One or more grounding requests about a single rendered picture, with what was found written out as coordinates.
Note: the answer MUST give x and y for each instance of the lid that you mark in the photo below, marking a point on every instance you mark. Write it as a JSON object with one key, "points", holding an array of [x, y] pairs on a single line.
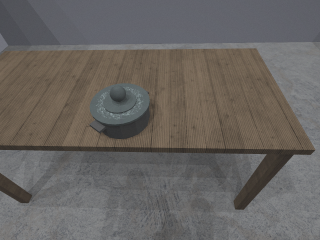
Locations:
{"points": [[118, 113]]}

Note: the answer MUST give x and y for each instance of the table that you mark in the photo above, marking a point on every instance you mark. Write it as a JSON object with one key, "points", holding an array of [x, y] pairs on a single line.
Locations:
{"points": [[217, 101]]}

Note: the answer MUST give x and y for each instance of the knob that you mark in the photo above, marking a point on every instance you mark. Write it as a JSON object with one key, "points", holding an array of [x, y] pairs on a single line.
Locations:
{"points": [[117, 93]]}

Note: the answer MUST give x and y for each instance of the pot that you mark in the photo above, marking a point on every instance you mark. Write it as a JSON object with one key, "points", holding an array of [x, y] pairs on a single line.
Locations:
{"points": [[123, 131]]}

